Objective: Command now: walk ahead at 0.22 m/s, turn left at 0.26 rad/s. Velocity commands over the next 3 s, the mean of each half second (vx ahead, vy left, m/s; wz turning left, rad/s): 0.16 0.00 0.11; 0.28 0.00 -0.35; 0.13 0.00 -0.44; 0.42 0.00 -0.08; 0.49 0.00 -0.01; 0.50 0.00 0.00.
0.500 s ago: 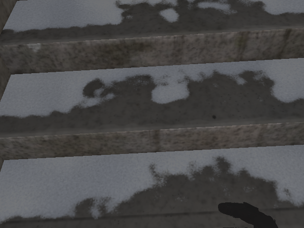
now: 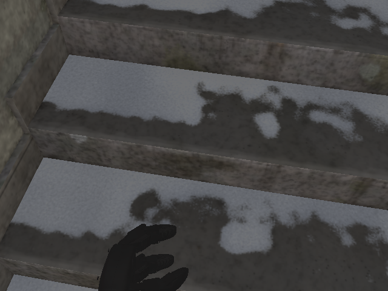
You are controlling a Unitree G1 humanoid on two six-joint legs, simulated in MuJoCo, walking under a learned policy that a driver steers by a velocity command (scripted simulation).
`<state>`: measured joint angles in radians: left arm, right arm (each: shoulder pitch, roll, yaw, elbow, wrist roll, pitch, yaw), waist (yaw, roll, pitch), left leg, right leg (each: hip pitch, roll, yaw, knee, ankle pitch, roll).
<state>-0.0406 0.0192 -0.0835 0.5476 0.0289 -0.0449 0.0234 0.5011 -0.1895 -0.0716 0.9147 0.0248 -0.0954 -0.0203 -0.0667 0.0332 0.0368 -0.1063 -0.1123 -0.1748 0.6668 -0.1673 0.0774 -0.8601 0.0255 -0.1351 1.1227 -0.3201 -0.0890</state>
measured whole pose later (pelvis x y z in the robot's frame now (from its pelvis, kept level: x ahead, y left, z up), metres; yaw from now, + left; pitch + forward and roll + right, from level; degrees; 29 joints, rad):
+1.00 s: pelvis +0.37 -0.03 +0.17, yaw -11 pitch +1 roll -1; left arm 0.07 0.17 0.05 0.64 0.01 0.03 0.02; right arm 0.32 -0.20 -0.07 0.77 -0.02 -0.08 0.01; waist -0.01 0.00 0.03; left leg -0.45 0.04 -0.04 1.45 -0.21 0.02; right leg -0.75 0.11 -0.14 1.08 -0.36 -0.17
